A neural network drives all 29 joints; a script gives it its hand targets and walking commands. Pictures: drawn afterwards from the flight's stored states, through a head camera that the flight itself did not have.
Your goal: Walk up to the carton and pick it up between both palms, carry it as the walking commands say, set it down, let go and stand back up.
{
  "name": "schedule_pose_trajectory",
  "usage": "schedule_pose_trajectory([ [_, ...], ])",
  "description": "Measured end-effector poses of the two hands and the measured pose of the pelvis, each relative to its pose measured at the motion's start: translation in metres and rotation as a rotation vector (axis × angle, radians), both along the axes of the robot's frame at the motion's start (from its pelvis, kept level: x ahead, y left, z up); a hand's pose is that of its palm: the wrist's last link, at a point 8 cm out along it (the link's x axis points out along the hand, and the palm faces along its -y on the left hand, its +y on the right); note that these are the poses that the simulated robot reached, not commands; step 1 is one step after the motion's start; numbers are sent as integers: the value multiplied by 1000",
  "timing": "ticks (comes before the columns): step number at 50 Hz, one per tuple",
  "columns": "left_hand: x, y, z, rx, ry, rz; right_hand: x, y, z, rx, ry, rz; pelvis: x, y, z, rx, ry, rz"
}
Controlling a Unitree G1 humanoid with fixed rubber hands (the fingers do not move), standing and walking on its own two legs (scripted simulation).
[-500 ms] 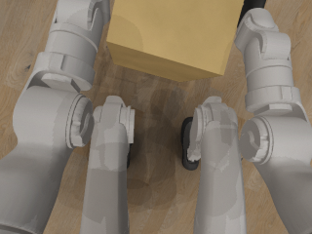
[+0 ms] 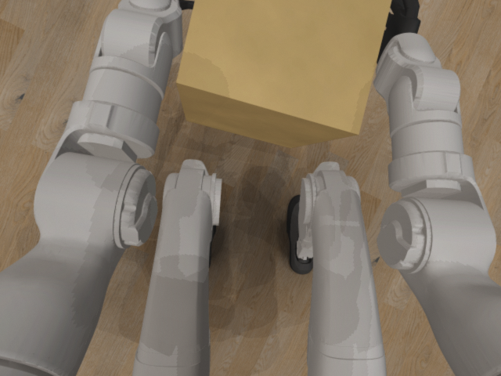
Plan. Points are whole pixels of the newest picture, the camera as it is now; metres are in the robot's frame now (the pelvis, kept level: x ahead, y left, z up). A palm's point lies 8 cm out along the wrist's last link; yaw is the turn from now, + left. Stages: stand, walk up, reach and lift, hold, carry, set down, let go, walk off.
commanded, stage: reach and lift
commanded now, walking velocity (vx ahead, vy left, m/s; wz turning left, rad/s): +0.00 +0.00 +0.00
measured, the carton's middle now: (268, 54) +0.52 -0.02 -0.12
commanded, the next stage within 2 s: none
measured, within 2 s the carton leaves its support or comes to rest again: neither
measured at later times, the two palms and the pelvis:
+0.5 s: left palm out of the picture +0.53 +0.11 +0.03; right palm (435, 31) +0.50 -0.17 +0.02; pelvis +0.00 +0.00 +0.06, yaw +1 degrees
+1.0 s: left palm out of the picture +0.51 +0.12 +0.11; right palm out of the picture +0.48 -0.17 +0.09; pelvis +0.01 +0.00 +0.12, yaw +1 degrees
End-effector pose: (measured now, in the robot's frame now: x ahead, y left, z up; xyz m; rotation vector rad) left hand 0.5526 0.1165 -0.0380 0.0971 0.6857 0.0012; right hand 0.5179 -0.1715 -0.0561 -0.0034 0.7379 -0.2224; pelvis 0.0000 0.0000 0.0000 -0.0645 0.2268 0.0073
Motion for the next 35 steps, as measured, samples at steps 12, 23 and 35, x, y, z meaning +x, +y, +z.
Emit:
schedule_pose_trajectory([
  [12,-9,0,36,9,2,-2,-8,0,36,3,3,3,-4,0,28,3,-27,4],
  [23,-18,-3,65,10,3,-6,-18,-2,64,6,3,-3,-3,0,53,7,-56,8],
  [35,-23,0,105,12,-7,-5,-24,1,103,3,-6,1,0,1,83,10,-97,12],
])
